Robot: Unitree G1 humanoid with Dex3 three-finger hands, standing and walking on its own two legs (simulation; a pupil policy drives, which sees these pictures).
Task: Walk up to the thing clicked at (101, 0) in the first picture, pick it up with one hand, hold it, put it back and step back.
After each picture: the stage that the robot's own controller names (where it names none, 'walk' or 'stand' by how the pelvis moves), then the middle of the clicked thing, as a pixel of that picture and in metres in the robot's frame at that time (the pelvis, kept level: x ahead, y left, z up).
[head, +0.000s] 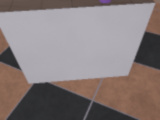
stand; out of the picture +0.97 -0.12 +0.11
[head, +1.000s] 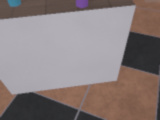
rise first; out of the picture +0.88 +0.07 +0.14
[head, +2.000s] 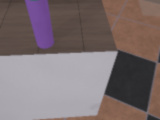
walk; (40, 17) +0.53 +0.22 +0.13
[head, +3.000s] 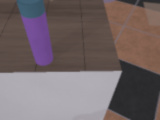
stand; (38, 34) +0.47 +0.17 +0.13
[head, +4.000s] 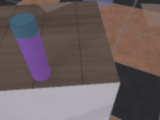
stand; (33, 51) +0.42 +0.19 +0.11
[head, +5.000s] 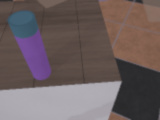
stand; (33, 50) +0.41 +0.19 +0.11
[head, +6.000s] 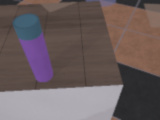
stand; (36, 52) +0.41 +0.18 +0.11
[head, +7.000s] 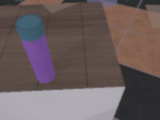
stand; (38, 53) +0.41 +0.18 +0.11
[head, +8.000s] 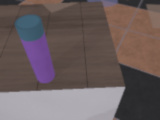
stand; (38, 53) +0.41 +0.18 +0.11
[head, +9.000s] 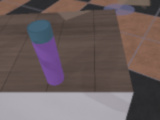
rise first; (48, 56) +0.41 +0.18 +0.11
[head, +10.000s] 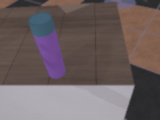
go down; (50, 49) +0.43 +0.17 +0.11
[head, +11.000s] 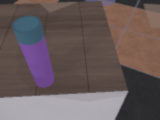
go down; (37, 57) +0.39 +0.16 +0.12
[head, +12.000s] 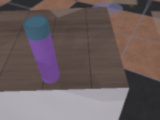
approach; (44, 53) +0.42 +0.16 +0.12
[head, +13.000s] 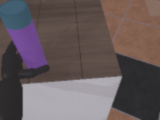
close; (28, 43) +0.42 +0.18 +0.13
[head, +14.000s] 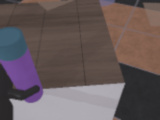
lift; (22, 71) +0.32 +0.19 +0.14
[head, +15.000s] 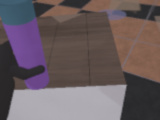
lift; (28, 48) +0.32 +0.16 +0.25
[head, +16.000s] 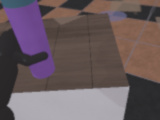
hold; (31, 35) +0.33 +0.15 +0.28
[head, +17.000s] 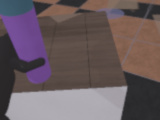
hold; (28, 41) +0.33 +0.16 +0.26
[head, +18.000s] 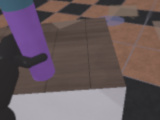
crouch; (30, 38) +0.33 +0.15 +0.28
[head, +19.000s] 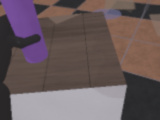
crouch; (23, 19) +0.38 +0.16 +0.30
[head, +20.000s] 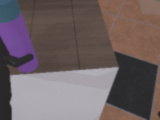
lower; (16, 38) +0.43 +0.19 +0.15
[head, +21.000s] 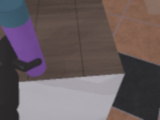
lower; (25, 43) +0.41 +0.18 +0.15
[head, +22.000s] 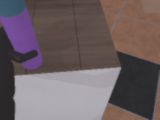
lower; (21, 34) +0.43 +0.18 +0.16
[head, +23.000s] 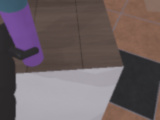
lower; (23, 31) +0.44 +0.18 +0.16
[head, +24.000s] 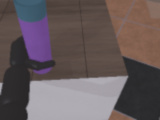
open; (37, 39) +0.42 +0.15 +0.16
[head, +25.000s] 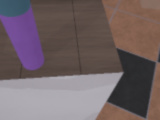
sink last; (23, 33) +0.41 +0.17 +0.16
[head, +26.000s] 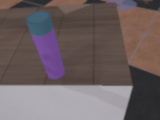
sink last; (48, 49) +0.42 +0.17 +0.13
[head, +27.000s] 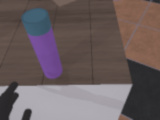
stand; (45, 48) +0.41 +0.16 +0.12
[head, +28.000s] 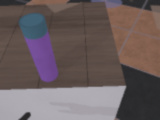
stand; (42, 52) +0.41 +0.17 +0.11
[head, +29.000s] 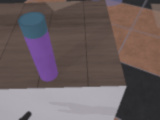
stand; (41, 51) +0.41 +0.17 +0.11
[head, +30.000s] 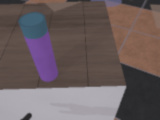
stand; (42, 51) +0.41 +0.17 +0.11
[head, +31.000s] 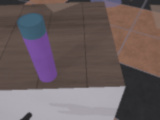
stand; (40, 52) +0.41 +0.18 +0.11
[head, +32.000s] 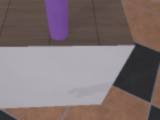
walk; (56, 6) +0.54 +0.10 +0.13
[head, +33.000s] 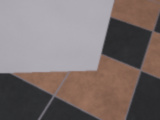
walk; out of the picture +0.88 +0.17 +0.13
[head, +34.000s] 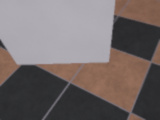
walk; out of the picture +1.11 +0.15 +0.12
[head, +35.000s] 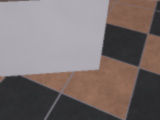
stand; out of the picture +1.03 +0.14 +0.11
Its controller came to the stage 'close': yes
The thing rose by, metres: 0.19
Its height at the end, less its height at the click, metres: +0.00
